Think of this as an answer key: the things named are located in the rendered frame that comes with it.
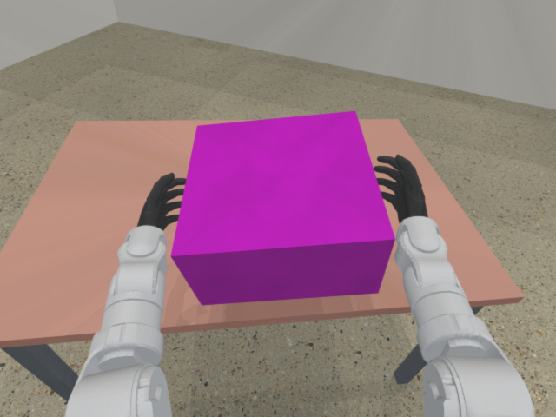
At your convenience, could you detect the right robot hand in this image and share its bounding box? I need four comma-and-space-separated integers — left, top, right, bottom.
374, 155, 428, 223

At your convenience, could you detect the left robot hand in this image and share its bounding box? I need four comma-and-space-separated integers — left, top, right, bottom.
137, 173, 186, 230

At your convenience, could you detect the robot right forearm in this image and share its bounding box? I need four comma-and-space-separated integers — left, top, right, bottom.
394, 216, 534, 417

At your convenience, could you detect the robot left upper arm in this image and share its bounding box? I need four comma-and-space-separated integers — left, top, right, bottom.
67, 362, 172, 417

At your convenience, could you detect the robot left forearm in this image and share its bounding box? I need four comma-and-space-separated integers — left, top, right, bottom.
64, 225, 167, 417

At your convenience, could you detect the carton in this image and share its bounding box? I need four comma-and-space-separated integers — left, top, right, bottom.
171, 111, 395, 305

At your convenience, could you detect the robot right upper arm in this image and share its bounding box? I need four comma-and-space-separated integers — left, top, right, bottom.
423, 355, 533, 417

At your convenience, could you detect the table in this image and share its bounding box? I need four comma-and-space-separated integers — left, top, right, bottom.
0, 119, 525, 401

